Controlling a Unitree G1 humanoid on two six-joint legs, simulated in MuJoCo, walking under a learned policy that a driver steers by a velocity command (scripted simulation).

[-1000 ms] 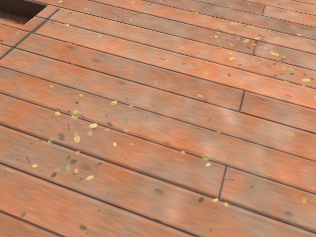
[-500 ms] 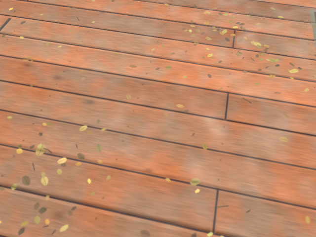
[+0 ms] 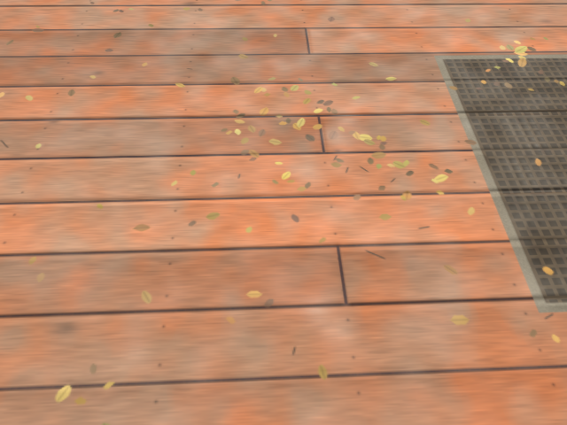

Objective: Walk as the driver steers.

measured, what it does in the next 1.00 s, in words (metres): walks ahead: right foot, then left foot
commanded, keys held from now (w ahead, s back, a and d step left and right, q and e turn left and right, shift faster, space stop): w+e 0.16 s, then no key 0.84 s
